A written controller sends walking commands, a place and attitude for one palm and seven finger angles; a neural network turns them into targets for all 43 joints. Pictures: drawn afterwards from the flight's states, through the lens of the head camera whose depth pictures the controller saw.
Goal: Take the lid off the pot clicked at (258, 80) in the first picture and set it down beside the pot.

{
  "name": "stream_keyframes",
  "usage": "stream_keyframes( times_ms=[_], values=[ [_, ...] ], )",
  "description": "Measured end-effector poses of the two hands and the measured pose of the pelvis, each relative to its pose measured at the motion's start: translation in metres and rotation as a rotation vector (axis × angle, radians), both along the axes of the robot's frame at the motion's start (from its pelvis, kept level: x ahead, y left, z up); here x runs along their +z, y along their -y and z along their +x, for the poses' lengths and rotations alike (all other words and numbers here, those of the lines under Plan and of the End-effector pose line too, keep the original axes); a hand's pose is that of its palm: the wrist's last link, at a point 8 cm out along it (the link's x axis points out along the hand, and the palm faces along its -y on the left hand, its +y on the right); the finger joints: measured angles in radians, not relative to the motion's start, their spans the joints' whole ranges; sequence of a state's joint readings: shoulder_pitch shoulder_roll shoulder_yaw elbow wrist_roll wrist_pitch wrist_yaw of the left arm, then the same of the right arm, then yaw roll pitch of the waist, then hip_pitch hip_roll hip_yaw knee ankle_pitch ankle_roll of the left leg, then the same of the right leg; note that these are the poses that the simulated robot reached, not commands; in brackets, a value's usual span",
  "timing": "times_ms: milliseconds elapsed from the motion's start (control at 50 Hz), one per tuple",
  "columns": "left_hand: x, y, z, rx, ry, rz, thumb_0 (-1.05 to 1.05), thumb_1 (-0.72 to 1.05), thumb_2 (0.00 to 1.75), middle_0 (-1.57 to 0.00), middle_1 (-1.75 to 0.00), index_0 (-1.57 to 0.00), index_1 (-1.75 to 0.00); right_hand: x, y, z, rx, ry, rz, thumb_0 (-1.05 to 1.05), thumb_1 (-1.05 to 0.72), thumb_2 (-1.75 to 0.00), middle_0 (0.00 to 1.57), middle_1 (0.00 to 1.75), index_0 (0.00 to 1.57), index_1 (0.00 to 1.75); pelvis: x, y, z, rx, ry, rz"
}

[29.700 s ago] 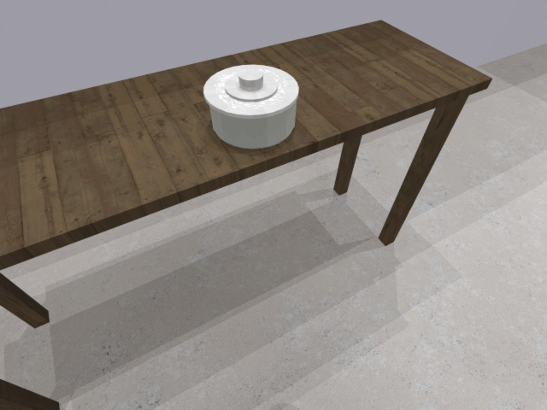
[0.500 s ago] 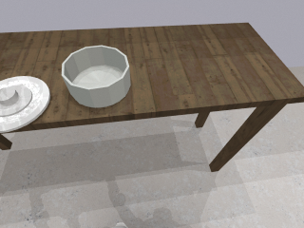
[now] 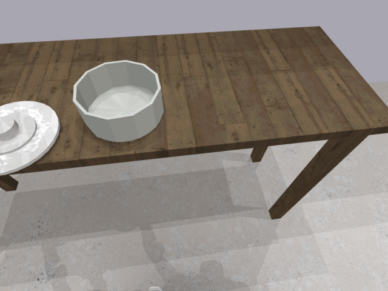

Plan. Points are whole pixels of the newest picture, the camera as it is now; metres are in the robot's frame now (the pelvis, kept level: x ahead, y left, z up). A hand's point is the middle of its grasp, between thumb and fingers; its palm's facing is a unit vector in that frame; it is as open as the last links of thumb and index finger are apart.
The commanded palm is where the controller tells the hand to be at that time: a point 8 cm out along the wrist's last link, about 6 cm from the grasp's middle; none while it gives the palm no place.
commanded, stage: draw the hand back to the body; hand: left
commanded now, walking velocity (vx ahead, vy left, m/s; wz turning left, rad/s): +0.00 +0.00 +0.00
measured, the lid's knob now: (3, 127) +0.44 +0.38 +0.08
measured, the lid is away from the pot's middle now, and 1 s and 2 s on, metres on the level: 0.24 0.24 0.24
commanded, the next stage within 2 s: none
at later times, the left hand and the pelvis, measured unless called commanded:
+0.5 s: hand out of the picture +0.40 +0.33 +0.25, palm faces +0.02 -0.33 -0.94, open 11.0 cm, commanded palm +0.36 +0.34 +0.30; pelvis -0.01 -0.01 +0.00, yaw +1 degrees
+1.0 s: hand out of the picture +0.35 +0.28 +0.29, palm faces +0.57 -0.80 -0.20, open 9.8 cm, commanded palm +0.29 +0.31 +0.29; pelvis +0.01 -0.03 +0.02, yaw -1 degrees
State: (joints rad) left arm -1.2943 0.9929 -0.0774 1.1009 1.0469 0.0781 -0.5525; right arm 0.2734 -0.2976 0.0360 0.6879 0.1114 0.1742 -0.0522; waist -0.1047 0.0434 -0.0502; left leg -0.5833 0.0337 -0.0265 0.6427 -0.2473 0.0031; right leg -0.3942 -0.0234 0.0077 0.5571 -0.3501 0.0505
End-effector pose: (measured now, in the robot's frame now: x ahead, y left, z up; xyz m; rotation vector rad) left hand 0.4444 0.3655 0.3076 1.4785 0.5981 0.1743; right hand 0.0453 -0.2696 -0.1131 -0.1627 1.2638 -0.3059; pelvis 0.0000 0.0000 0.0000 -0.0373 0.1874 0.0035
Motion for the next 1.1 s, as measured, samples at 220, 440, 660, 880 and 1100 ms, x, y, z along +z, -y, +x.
stream_keyframes(
  times_ms=[220, 440, 660, 880, 1100],
  values=[
    [-0.001, 0.006, -0.009, -0.039, 0.056, 0.014, 0.0, -0.1, 0.85, -0.46, -0.68, -0.46, -0.67, 0.002, 0.003, 0.022, -0.004, 0.05, 0.031, 0.01, -0.9, -0.9, 0.2, 0.3, 0.2, 0.3, 0.001, 0.005, 0.006, -0.004, 0.013, 0.006],
    [-0.013, 0.013, -0.052, -0.065, 0.075, 0.023, 0.0, -0.1, 0.85, -0.46, -0.68, -0.46, -0.67, 0.009, -0.005, 0.071, 0.084, 0.179, 0.065, 0.01, -0.9, -0.9, 0.2, 0.3, 0.2, 0.3, 0.003, 0.008, -0.002, 0.017, 0.066, 0.009],
    [-0.012, 0.039, -0.087, -0.209, 0.988, -0.837, 0.0, -0.09, 0.85, -0.46, -0.68, -0.46, -0.67, 0.037, -0.023, 0.097, 0.215, 0.371, 0.03, 0.01, -0.9, -0.9, 0.2, 0.3, 0.2, 0.3, 0.01, 0.019, -0.006, -0.003, 0.162, 0.014],
    [-0.012, 0.044, -0.12, -0.138, 1.213, -0.912, 0.0, 0.09, 0.86, -0.41, -0.61, -0.41, -0.6, 0.038, 0.003, 0.091, 0.187, 0.404, -0.006, 0.01, -0.9, -0.9, 0.2, 0.3, 0.2, 0.3, 0.016, 0.028, 0.003, -0.026, 0.205, 0.023],
    [-0.016, 0.06, -0.156, -0.178, 1.249, -0.888, 0.01, 0.35, 0.87, -0.34, -0.51, -0.34, -0.5, 0.039, 0.015, 0.101, 0.198, 0.434, -0.015, 0.02, -0.9, -0.9, 0.2, 0.3, 0.2, 0.3, 0.018, 0.034, 0.006, -0.026, 0.229, 0.03]
  ],
)
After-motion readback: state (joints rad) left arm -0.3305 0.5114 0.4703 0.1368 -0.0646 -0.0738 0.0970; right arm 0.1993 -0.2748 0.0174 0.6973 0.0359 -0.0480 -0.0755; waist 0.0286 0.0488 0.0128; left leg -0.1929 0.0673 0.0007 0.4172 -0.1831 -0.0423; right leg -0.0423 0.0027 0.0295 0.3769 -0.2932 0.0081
